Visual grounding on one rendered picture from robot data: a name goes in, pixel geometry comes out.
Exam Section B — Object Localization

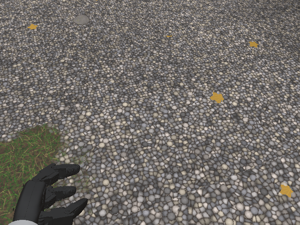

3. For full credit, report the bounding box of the robot left hand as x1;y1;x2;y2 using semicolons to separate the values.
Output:
12;163;88;225

